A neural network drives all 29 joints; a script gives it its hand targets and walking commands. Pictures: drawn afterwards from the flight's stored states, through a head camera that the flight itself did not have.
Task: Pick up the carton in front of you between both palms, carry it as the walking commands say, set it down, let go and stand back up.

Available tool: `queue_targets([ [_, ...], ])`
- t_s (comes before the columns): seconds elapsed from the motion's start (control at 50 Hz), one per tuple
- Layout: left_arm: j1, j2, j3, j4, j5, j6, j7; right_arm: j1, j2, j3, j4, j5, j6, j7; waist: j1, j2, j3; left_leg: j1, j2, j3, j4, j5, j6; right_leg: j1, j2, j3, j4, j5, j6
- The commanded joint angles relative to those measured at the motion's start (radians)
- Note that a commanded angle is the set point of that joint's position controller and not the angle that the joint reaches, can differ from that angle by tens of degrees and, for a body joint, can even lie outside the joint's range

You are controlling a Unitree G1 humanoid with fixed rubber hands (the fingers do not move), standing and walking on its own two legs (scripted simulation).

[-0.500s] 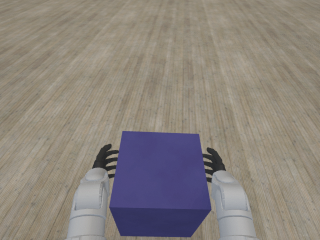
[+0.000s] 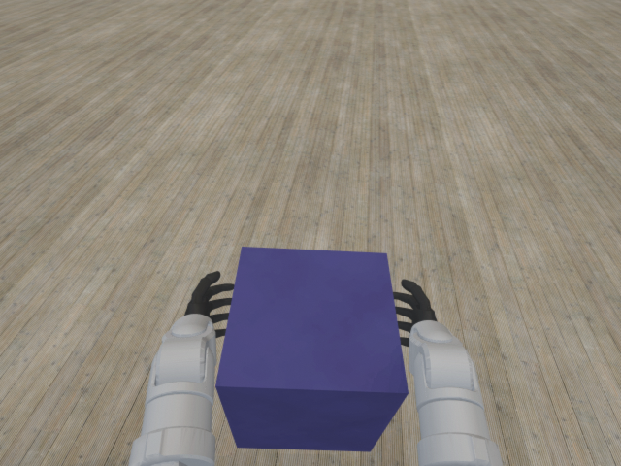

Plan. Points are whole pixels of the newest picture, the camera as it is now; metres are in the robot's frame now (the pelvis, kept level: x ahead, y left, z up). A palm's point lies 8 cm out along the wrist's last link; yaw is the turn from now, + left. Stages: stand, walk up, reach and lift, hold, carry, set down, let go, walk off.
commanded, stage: set down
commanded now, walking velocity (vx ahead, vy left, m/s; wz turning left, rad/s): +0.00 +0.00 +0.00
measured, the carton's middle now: (309, 354) +0.31 -0.01 -0.04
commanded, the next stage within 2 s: none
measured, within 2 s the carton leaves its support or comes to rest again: neither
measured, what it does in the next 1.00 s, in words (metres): lowers itself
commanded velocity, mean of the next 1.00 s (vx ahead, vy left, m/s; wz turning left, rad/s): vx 0.00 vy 0.00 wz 0.00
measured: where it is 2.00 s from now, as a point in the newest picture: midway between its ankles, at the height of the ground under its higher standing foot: outside the picture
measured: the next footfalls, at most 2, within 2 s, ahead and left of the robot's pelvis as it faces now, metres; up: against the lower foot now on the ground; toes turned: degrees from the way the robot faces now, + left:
none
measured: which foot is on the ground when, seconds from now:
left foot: down 0.00-1.00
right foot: down 0.00-1.00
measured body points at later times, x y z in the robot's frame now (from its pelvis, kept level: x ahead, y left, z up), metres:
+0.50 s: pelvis -0.02 +0.01 -0.07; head +0.18 +0.00 +0.33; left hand +0.38 +0.15 -0.14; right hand +0.36 -0.15 -0.15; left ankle +0.02 +0.12 -0.74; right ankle +0.06 -0.11 -0.74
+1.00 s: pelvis -0.04 +0.01 -0.20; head +0.21 +0.01 +0.18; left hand +0.45 +0.14 -0.28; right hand +0.41 -0.16 -0.29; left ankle +0.02 +0.12 -0.74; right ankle +0.06 -0.11 -0.74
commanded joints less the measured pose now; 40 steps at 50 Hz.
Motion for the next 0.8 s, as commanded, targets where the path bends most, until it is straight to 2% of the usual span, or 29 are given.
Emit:
queue_targets([
  [0.0, -0.584, -0.889, -0.446, 0.123, -0.217, -0.066, -0.270, -0.603, 0.939, 0.445, 0.063, 0.206, -0.065, 0.251, -0.035, -0.057, -0.169, -0.173, -0.053, -0.085, -0.101, -0.152, 0.046, 0.164, 0.079, 0.084, -0.033, -0.146, -0.004],
  [0.02, -0.623, -0.850, -0.394, 0.126, -0.157, -0.074, -0.259, -0.607, 0.913, 0.324, 0.179, 0.153, -0.070, 0.253, -0.008, -0.002, -0.112, -0.182, -0.055, -0.082, -0.093, -0.171, 0.039, 0.103, 0.060, 0.101, -0.021, -0.163, -0.011],
  [0.04, -0.637, -0.856, -0.349, 0.211, -0.159, -0.083, -0.253, -0.669, 0.863, 0.298, 0.163, 0.129, -0.092, 0.251, -0.061, -0.031, -0.111, -0.175, -0.046, -0.082, -0.089, -0.199, 0.043, 0.082, 0.076, 0.086, -0.012, -0.199, -0.017],
  [0.08, -0.639, -0.782, -0.238, 0.239, -0.055, -0.119, -0.233, -0.681, 0.887, 0.245, 0.238, 0.102, -0.113, 0.245, 0.036, -0.023, -0.090, -0.255, -0.057, -0.068, -0.047, -0.200, 0.039, 0.106, 0.055, 0.121, -0.009, -0.230, 0.007],
  [0.1, -0.644, -0.737, -0.173, 0.265, -0.039, -0.141, -0.225, -0.683, 0.820, 0.193, 0.261, 0.060, -0.121, 0.226, -0.016, -0.059, -0.066, -0.250, -0.059, -0.066, -0.011, -0.139, 0.050, 0.028, 0.059, 0.108, 0.000, -0.187, 0.009],
  [0.14, -0.678, -0.728, -0.135, 0.294, -0.025, -0.172, -0.198, -0.698, 0.765, 0.152, 0.267, 0.035, -0.168, 0.198, 0.012, 0.002, -0.090, -0.267, -0.063, -0.077, -0.016, -0.148, 0.049, 0.066, 0.069, 0.109, 0.040, -0.153, 0.000],
  [0.16, -0.683, -0.724, -0.120, 0.297, -0.008, -0.188, -0.194, -0.696, 0.682, 0.127, 0.262, -0.001, -0.189, 0.191, -0.049, 0.025, -0.092, -0.356, -0.093, -0.041, 0.033, -0.150, 0.018, 0.032, 0.068, 0.098, 0.046, -0.139, -0.020],
  [0.18, -0.633, -0.636, -0.087, 0.316, 0.015, -0.213, -0.183, -0.729, 0.700, 0.123, 0.256, 0.033, -0.215, 0.179, 0.051, -0.076, -0.161, -0.352, -0.077, -0.073, 0.047, -0.134, 0.049, 0.015, 0.086, 0.085, 0.081, -0.144, 0.013],
  [0.2, -0.661, -0.623, -0.045, 0.362, 0.027, -0.233, -0.170, -0.726, 0.624, 0.082, 0.278, -0.025, -0.244, 0.168, -0.017, -0.044, -0.117, -0.390, -0.086, -0.057, 0.073, -0.147, 0.035, -0.029, 0.075, 0.104, 0.102, -0.136, 0.001],
  [0.22, -0.641, -0.587, -0.032, 0.366, 0.043, -0.274, -0.171, -0.696, 0.628, 0.065, 0.289, -0.048, -0.276, 0.156, -0.012, -0.070, -0.124, -0.459, -0.093, -0.051, 0.090, -0.134, 0.042, -0.075, 0.093, 0.082, 0.126, -0.092, 0.017],
  [0.24, -0.707, -0.588, -0.048, 0.317, 0.043, -0.317, -0.162, -0.714, 0.652, 0.054, 0.327, -0.037, -0.300, 0.152, 0.004, -0.031, -0.155, -0.453, -0.094, -0.054, 0.144, -0.075, 0.039, -0.123, 0.098, 0.085, 0.159, -0.052, 0.007],
  [0.26, -0.727, -0.589, -0.097, 0.311, -0.003, -0.343, -0.165, -0.659, 0.679, 0.064, 0.362, -0.025, -0.333, 0.156, -0.055, -0.044, -0.268, -0.448, -0.086, -0.053, 0.164, -0.056, 0.026, -0.150, 0.106, 0.068, 0.188, -0.023, 0.015],
  [0.28, -0.679, -0.583, -0.118, 0.312, 0.013, -0.364, -0.162, -0.714, 0.683, 0.142, 0.314, 0.030, -0.374, 0.159, 0.040, 0.019, -0.321, -0.483, -0.101, -0.046, 0.199, -0.022, 0.027, -0.158, 0.090, 0.069, 0.227, -0.005, 0.027],
  [0.3, -0.695, -0.627, -0.123, 0.333, -0.008, -0.390, -0.157, -0.680, 0.660, 0.105, 0.308, -0.024, -0.418, 0.145, -0.068, -0.027, -0.337, -0.539, -0.111, -0.045, 0.198, 0.015, 0.021, -0.188, 0.105, 0.076, 0.235, 0.049, 0.011],
  [0.34, -0.674, -0.649, -0.161, 0.342, 0.001, -0.445, -0.167, -0.728, 0.745, 0.176, 0.306, 0.032, -0.469, 0.145, 0.028, -0.068, -0.446, -0.578, -0.117, -0.049, 0.277, 0.075, 0.026, -0.270, 0.105, 0.063, 0.314, 0.074, 0.030],
  [0.36, -0.716, -0.691, -0.205, 0.369, 0.000, -0.465, -0.176, -0.689, 0.774, 0.206, 0.283, 0.017, -0.497, 0.140, -0.046, -0.015, -0.518, -0.593, -0.138, -0.040, 0.319, 0.119, 0.013, -0.268, 0.111, 0.097, 0.344, 0.177, 0.034],
  [0.38, -0.691, -0.743, -0.264, 0.321, -0.031, -0.498, -0.181, -0.760, 0.808, 0.303, 0.253, 0.076, -0.512, 0.147, 0.032, 0.002, -0.634, -0.612, -0.124, -0.047, 0.338, 0.178, 0.016, -0.297, 0.120, 0.099, 0.377, 0.210, 0.050],
  [0.4, -0.782, -0.714, -0.302, 0.298, -0.089, -0.521, -0.180, -0.813, 0.756, 0.276, 0.262, 0.074, -0.538, 0.157, -0.046, -0.028, -0.699, -0.653, -0.133, -0.049, 0.360, 0.161, 0.001, -0.306, 0.124, 0.060, 0.423, 0.228, 0.044],
  [0.42, -0.729, -0.751, -0.353, 0.277, -0.091, -0.539, -0.176, -0.804, 0.878, 0.382, 0.228, 0.095, -0.549, 0.149, 0.038, -0.090, -0.827, -0.647, -0.126, -0.046, 0.402, 0.265, 0.005, -0.317, 0.134, 0.069, 0.460, 0.287, 0.056],
  [0.44, -0.777, -0.789, -0.401, 0.289, -0.133, -0.534, -0.175, -0.854, 0.800, 0.388, 0.195, 0.120, -0.576, 0.156, -0.041, 0.034, -0.903, -0.736, -0.132, -0.053, 0.432, 0.303, -0.018, -0.330, 0.127, 0.070, 0.510, 0.362, 0.036],
  [0.46, -0.768, -0.822, -0.459, 0.223, -0.148, -0.548, -0.164, -0.892, 0.802, 0.427, 0.182, 0.122, -0.576, 0.148, -0.043, -0.020, -1.045, -0.694, -0.142, -0.042, 0.478, 0.299, -0.029, -0.336, 0.142, 0.031, 0.545, 0.308, 0.043],
  [0.48, -0.791, -0.795, -0.486, 0.238, -0.136, -0.542, -0.171, -0.845, 0.892, 0.411, 0.236, 0.158, -0.569, 0.150, 0.030, -0.011, -0.997, -0.722, -0.144, -0.026, 0.488, 0.315, -0.018, -0.403, 0.138, 0.056, 0.537, 0.317, 0.054],
  [0.5, -0.808, -0.858, -0.479, 0.256, -0.154, -0.532, -0.174, -0.887, 0.843, 0.425, 0.197, 0.161, -0.571, 0.158, -0.040, 0.037, -1.031, -0.721, -0.139, -0.043, 0.518, 0.267, -0.026, -0.469, 0.142, 0.037, 0.572, 0.244, 0.038],
  [0.54, -0.765, -0.882, -0.519, 0.223, -0.170, -0.516, -0.177, -0.875, 0.888, 0.516, 0.142, 0.183, -0.548, 0.163, 0.007, -0.021, -1.138, -0.756, -0.146, -0.030, 0.573, 0.339, -0.038, -0.480, 0.139, 0.037, 0.631, 0.329, 0.057],
  [0.58, -0.819, -0.853, -0.512, 0.268, -0.187, -0.483, -0.182, -0.862, 0.914, 0.465, 0.231, 0.149, -0.514, 0.178, -0.042, -0.004, -1.104, -0.805, -0.146, -0.034, 0.573, 0.285, -0.037, -0.600, 0.151, 0.028, 0.646, 0.263, 0.055],
  [0.7, -0.919, -0.857, -0.477, 0.291, -0.206, -0.423, -0.190, -0.970, 0.827, 0.429, 0.174, 0.198, -0.470, 0.214, -0.062, 0.047, -1.144, -0.932, -0.143, -0.032, 0.679, 0.172, -0.048, -0.810, 0.148, 0.015, 0.739, 0.124, 0.033],
  [0.72, -0.968, -0.815, -0.497, 0.246, -0.191, -0.440, -0.190, -0.984, 0.879, 0.427, 0.256, 0.185, -0.460, 0.212, -0.008, 0.036, -1.161, -0.942, -0.148, -0.019, 0.710, 0.184, -0.036, -0.885, 0.160, 0.019, 0.761, 0.118, 0.036],
  [0.74, -0.915, -0.811, -0.447, 0.338, -0.188, -0.420, -0.186, -0.989, 0.836, 0.423, 0.272, 0.198, -0.447, 0.211, -0.023, 0.053, -1.090, -1.029, -0.136, -0.024, 0.701, 0.140, -0.045, -0.869, 0.139, 0.019, 0.768, 0.107, 0.049],
  [0.78, -0.939, -0.810, -0.408, 0.373, -0.211, -0.414, -0.186, -1.024, 0.832, 0.425, 0.257, 0.208, -0.442, 0.196, -0.040, -0.051, -1.104, -1.095, -0.147, -0.027, 0.725, 0.067, -0.030, -0.852, 0.146, -0.017, 0.819, 0.101, 0.063],
])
